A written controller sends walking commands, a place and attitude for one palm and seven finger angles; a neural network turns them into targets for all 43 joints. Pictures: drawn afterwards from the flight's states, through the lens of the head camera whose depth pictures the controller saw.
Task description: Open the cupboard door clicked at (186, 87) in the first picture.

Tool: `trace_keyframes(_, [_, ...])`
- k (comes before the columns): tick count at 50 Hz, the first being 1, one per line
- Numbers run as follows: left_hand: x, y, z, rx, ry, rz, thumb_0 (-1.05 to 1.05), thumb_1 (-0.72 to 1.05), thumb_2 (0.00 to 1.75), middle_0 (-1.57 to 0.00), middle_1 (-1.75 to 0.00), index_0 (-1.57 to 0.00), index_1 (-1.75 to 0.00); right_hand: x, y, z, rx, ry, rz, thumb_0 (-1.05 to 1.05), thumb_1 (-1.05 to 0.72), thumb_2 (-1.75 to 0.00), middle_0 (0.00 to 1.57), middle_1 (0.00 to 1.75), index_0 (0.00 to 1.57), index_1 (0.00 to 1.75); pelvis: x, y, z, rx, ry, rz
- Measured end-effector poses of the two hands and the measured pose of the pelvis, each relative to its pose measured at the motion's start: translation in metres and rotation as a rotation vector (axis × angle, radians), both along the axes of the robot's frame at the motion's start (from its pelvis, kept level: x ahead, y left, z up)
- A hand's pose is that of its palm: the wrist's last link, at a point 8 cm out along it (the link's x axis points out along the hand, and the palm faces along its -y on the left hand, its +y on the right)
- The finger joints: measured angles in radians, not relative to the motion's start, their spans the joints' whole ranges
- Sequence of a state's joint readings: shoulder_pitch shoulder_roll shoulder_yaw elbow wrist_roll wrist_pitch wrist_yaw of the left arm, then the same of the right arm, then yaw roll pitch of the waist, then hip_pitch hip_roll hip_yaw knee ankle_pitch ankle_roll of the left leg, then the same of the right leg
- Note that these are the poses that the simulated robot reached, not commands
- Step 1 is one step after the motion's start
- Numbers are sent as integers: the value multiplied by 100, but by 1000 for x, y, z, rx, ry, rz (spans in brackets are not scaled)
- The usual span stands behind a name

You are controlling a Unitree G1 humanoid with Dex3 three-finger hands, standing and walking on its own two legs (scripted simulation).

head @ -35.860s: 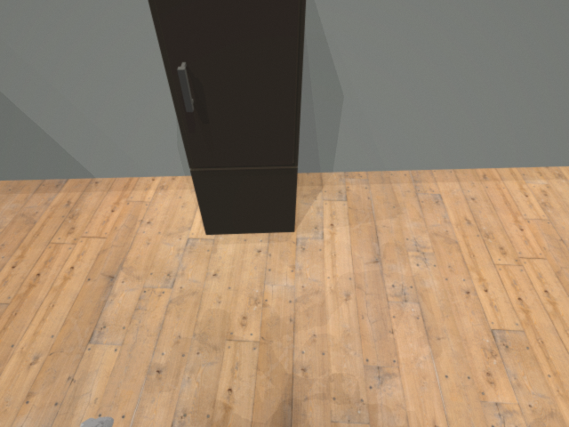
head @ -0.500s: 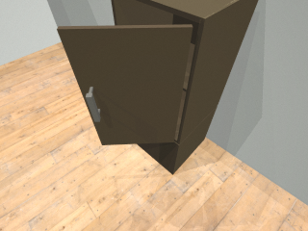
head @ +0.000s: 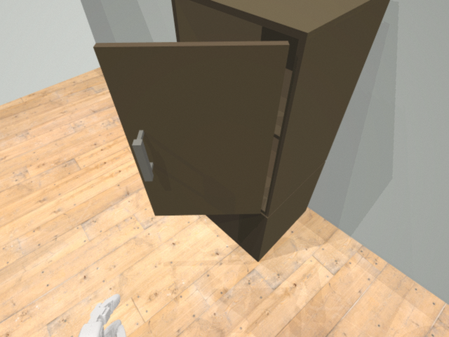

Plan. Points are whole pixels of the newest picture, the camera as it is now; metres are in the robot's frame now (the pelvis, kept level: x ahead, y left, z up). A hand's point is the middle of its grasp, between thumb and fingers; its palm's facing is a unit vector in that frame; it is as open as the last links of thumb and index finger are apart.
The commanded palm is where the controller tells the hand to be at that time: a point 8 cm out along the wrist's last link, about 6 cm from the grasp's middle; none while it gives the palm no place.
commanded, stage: raise the hand with hooked fingers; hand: left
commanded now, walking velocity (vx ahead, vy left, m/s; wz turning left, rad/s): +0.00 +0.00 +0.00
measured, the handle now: (145, 156) +0.52 +0.24 -0.02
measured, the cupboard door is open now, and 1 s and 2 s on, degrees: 46 46 46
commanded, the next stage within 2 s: move the hooked fingers beside the handle in 1.98 s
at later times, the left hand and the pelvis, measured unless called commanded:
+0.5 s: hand (117, 314) +0.17 +0.20 -0.05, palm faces +0.08 -1.00 -0.05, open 9.8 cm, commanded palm +0.15 +0.26 -0.04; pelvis -0.04 -0.01 -0.10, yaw +1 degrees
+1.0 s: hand (94, 289) +0.20 +0.25 -0.03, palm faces +0.10 -0.99 -0.04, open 12.7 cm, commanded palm +0.18 +0.31 -0.02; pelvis -0.04 +0.02 -0.07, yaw +0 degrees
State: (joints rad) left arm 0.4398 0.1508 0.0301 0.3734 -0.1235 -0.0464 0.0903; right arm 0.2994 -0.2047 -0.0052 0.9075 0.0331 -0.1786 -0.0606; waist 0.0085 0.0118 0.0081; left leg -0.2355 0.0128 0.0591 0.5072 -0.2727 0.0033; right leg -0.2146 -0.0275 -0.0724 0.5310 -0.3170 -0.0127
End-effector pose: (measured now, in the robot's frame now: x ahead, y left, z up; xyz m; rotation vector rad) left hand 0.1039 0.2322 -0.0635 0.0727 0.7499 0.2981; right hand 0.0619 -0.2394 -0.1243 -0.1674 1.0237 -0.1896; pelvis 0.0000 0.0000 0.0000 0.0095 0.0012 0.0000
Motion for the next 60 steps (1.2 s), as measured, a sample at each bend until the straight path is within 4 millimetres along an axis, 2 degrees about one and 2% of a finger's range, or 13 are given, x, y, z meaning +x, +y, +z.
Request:
trace_keyframes(3, [50,2,42,7,-374,-22,1,86,87,-20,-34,-20,-33,34,-8,8,-27,-171,37,1,-91,-89,20,30,20,30,-9,-1,-11,0,58,15])
trace_keyframes(6, [70,0,57,-5,-664,-107,1,81,85,-21,-37,-20,-36,67,-17,14,-52,-320,83,1,-91,-89,20,30,20,30,-20,-5,-32,6,139,-2])
trace_keyframes(9, [63,-5,44,-13,-802,-228,0,75,83,-21,-41,-21,-40,97,-24,13,-77,-439,132,1,-91,-90,20,30,20,30,-30,-8,-58,8,195,-11])
trace_keyframes(13, [34,1,2,-74,-700,-213,0,66,79,-22,-46,-22,-46,124,-24,8,-96,-528,166,1,-91,-90,20,30,20,30,-37,-10,-85,3,231,-1])
trace_keyframes(16, [14,11,-11,-55,-637,-142,1,59,76,-23,-50,-23,-50,132,-14,2,-99,-541,189,1,-91,-90,20,30,20,30,-38,-11,-94,-16,241,8])
trace_keyframes(20, [11,20,5,13,-692,-135,1,50,72,-23,-56,-23,-56,124,4,-15,-80,-485,219,1,-91,-90,20,30,20,30,-40,-11,-98,-45,248,23])
trace_keyframes(23, [26,23,16,21,-745,-194,1,43,69,-23,-61,-23,-60,108,16,-32,-51,-420,221,1,-91,-90,20,30,20,30,-43,-10,-98,-61,254,31])
trace_keyframes(27, [51,27,17,-23,-703,-257,1,33,65,-24,-67,-24,-66,79,24,-47,-12,-331,175,1,-90,-89,20,30,20,30,-46,-6,-95,-64,260,25])
trace_keyframes(32, [63,39,20,-37,-642,-230,1,22,60,-25,-74,-25,-74,46,22,-47,-7,-260,100,1,-90,-89,20,30,20,30,-44,1,-84,-55,257,10])
trace_keyframes(37, [62,50,30,1,-678,-210,1,10,55,-26,-82,-26,-81,29,10,-40,-53,-231,83,1,-90,-89,20,30,20,30,-42,8,-79,-52,253,6])
trace_keyframes(46, [67,65,30,-4,-700,-223,0,-11,46,-27,-95,-27,-95,41,0,-22,-128,-271,105,1,-90,-90,20,30,20,30,-43,17,-77,-58,242,9])
trace_keyframes(54, [78,83,38,-3,-715,-206,0,-30,38,-29,-107,-29,-107,61,17,-9,-112,-323,147,1,-90,-90,20,30,20,30,-42,21,-71,-66,230,13])
trace_keyframes(60, [89,95,44,-2,-708,-214,-1,-41,33,-30,-115,-29,-115,66,29,-8,-88,-322,169,1,-90,-89,20,30,20,30,-39,24,-68,-69,225,14])
